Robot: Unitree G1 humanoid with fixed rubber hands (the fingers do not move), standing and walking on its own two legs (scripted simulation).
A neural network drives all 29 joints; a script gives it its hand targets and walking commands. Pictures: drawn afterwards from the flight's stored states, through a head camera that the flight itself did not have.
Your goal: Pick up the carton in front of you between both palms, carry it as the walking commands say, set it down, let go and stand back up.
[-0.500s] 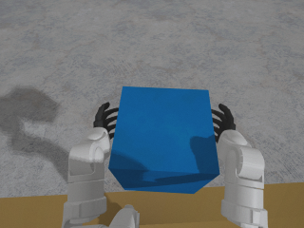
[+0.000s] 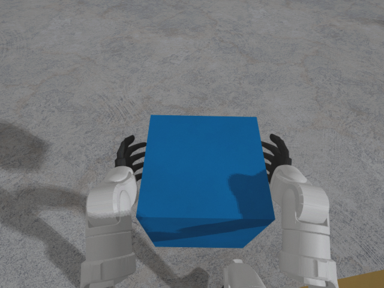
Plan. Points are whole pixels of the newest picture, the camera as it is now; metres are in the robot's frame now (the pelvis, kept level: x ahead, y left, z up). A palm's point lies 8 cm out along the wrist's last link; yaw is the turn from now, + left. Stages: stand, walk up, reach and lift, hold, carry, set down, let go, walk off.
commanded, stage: carry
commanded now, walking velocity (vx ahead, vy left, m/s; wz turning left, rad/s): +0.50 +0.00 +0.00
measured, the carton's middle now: (201, 187) +0.32 -0.01 +0.01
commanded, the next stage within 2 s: none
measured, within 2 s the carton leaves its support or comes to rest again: neither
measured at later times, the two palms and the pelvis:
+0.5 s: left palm (143, 80) +0.61 +0.13 +0.08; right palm (250, 76) +0.64 -0.17 +0.07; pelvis +0.30 -0.04 -0.01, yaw +2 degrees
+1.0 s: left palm (141, 33) +0.86 +0.16 +0.08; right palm (230, 32) +0.86 -0.14 +0.09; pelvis +0.62 +0.01 +0.00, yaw +0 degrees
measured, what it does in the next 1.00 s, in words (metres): walks ahead: right foot, then left foot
